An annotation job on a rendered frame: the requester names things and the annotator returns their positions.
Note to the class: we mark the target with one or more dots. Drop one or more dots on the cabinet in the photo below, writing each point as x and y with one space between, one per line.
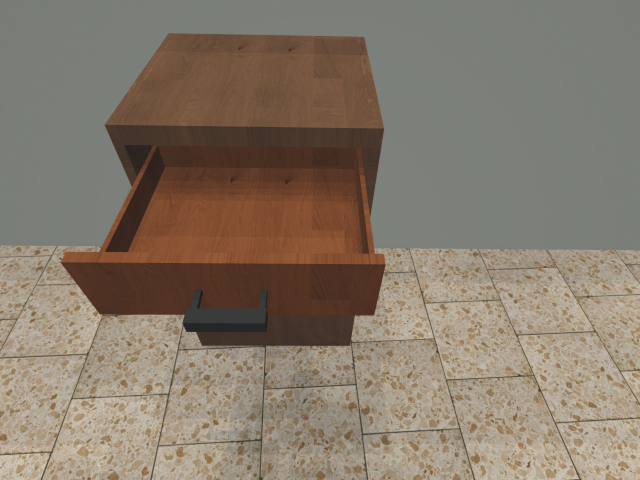
257 91

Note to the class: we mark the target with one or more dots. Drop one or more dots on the handle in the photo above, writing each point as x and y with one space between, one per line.
198 319

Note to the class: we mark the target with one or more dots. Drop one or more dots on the drawer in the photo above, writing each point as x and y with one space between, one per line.
235 220

